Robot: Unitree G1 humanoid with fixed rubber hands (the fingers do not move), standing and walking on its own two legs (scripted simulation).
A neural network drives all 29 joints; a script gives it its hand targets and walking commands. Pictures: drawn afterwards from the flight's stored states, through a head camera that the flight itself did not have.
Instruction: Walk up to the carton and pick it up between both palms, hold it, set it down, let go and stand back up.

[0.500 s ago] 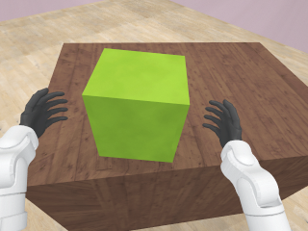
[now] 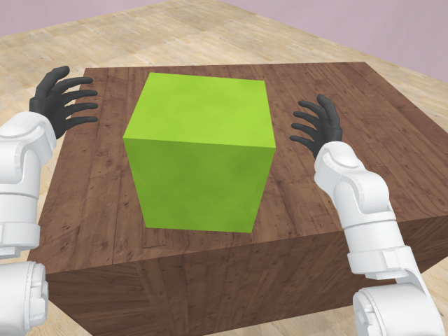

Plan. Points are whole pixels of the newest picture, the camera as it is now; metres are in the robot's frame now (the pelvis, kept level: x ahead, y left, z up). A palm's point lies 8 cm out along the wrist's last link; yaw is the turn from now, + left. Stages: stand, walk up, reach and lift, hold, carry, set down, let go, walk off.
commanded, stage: reach and lift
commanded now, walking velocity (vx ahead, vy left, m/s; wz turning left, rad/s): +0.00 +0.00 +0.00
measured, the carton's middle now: (203, 156) +0.46 +0.00 +0.09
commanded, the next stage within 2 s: none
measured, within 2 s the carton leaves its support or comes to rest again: neither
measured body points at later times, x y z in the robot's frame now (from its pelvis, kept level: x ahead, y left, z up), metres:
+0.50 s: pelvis +0.00 +0.01 +0.00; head +0.02 +0.05 +0.45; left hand +0.49 +0.23 +0.26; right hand +0.44 -0.19 +0.24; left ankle +0.03 +0.09 -0.75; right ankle -0.03 -0.12 -0.75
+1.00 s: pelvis -0.01 +0.00 +0.00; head +0.03 +0.03 +0.44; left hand +0.49 +0.21 +0.16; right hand +0.44 -0.18 +0.15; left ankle +0.03 +0.09 -0.75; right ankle -0.03 -0.12 -0.75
